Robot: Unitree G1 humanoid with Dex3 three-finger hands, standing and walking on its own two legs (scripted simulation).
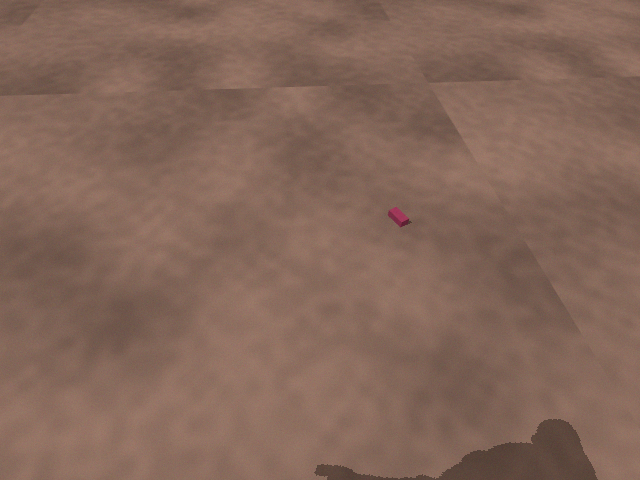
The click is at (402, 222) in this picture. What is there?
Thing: small box
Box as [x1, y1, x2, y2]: [388, 207, 408, 226]
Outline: 389,210 388,215 399,226 407,223 408,218 396,207
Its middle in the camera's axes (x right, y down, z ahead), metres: +0.36 -0.11 +1.74
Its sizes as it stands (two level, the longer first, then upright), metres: 0.087 0.043 0.032
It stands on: the floor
